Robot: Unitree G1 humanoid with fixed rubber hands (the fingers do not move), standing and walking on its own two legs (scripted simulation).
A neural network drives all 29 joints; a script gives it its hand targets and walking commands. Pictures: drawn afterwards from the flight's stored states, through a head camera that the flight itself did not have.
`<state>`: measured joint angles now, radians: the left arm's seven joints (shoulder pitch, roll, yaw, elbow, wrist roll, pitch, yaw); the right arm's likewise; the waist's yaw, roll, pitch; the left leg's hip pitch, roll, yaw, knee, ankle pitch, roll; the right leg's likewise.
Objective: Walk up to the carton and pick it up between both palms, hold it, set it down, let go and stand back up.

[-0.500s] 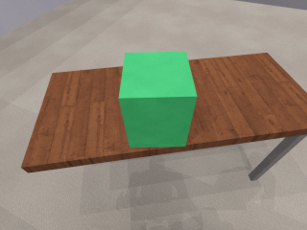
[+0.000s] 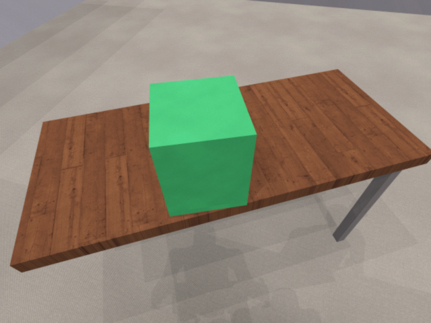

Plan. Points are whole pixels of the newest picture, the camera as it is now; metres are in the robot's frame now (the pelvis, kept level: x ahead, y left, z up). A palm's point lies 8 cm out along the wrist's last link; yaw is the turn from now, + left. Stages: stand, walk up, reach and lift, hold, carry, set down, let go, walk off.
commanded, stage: walk up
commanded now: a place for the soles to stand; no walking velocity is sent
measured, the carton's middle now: (201, 147) +0.49 +0.05 +0.01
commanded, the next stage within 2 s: none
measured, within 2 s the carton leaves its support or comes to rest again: neither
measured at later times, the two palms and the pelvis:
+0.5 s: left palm out of the picture +0.05 +0.24 -0.13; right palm out of the picture +0.02 -0.26 -0.13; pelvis +0.03 +0.00 +0.00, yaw -2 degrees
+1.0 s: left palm (123, 322) +0.15 +0.20 -0.13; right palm out of the picture +0.05 -0.26 -0.14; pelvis +0.06 -0.03 +0.00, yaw +1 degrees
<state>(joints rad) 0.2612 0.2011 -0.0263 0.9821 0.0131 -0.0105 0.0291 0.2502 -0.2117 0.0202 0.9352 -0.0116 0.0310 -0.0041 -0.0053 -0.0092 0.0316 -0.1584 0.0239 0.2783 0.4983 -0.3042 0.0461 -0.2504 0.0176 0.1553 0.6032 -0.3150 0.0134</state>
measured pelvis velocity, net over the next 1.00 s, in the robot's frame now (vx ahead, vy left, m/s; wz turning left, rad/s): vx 0.06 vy -0.03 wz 0.01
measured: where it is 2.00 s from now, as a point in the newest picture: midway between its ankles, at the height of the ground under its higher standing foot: outside the picture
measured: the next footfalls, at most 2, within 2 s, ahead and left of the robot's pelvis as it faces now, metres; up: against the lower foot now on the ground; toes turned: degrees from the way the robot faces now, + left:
right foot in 0.66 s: +0.12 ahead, -0.13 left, +0.00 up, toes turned +24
